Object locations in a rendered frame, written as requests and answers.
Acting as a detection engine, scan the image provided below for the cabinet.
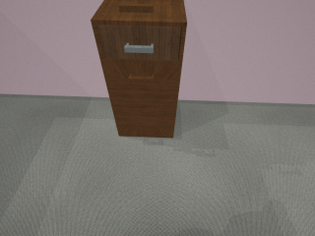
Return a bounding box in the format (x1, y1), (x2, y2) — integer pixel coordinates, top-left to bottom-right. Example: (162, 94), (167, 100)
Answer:
(91, 0), (187, 139)

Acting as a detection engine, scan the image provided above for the handle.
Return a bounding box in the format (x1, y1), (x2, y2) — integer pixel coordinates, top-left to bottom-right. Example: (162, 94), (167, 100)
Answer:
(124, 42), (154, 53)
(118, 3), (154, 13)
(128, 76), (154, 84)

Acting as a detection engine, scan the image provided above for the drawer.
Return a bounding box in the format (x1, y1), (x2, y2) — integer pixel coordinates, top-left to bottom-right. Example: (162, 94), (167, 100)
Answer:
(97, 25), (181, 61)

